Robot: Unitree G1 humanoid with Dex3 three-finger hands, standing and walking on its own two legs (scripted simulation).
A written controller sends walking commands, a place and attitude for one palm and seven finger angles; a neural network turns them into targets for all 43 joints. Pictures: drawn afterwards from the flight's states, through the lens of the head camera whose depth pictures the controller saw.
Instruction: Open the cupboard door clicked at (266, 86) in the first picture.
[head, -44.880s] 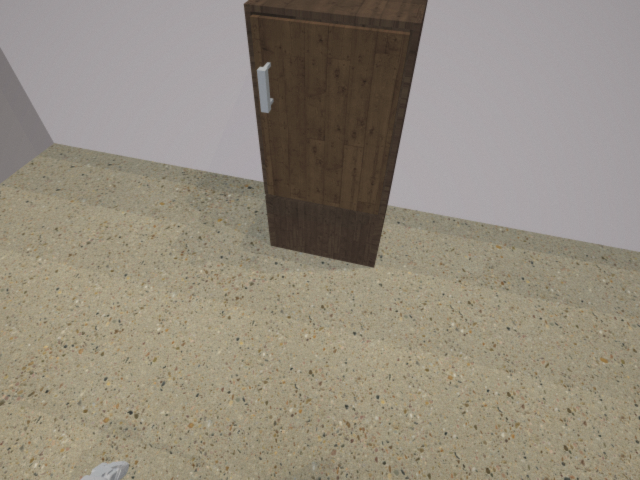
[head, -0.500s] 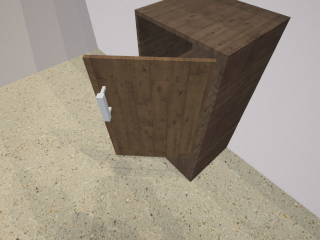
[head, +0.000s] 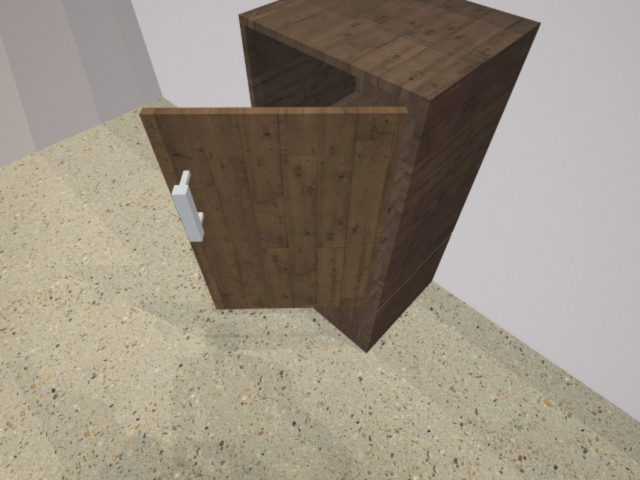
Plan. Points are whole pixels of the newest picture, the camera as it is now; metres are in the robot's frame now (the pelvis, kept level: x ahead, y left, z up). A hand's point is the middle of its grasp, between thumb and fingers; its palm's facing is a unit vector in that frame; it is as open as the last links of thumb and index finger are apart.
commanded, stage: come to a stop and stand still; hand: left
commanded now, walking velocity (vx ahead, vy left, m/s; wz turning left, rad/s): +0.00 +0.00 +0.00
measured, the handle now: (191, 206) +0.55 +0.26 -0.03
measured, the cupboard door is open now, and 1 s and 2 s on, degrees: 45 45 45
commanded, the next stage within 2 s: look again from close up in 1.22 s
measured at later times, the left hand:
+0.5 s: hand out of the picture +0.03 +0.15 -0.17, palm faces +0.02 -0.98 -0.22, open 7.3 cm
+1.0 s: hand out of the picture +0.05 +0.17 -0.17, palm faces +0.02 -0.98 -0.22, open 7.4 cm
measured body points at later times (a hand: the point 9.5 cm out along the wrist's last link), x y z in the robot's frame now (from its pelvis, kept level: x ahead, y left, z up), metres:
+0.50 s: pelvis +0.03 -0.03 +0.00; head +0.04 -0.04 +0.45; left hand +0.03 +0.20 -0.15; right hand +0.03 -0.24 -0.16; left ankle +0.03 +0.11 -0.73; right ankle -0.01 -0.12 -0.73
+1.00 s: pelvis +0.04 -0.02 +0.01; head +0.05 -0.01 +0.46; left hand +0.05 +0.22 -0.15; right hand +0.08 -0.25 -0.15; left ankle +0.03 +0.11 -0.73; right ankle -0.01 -0.12 -0.73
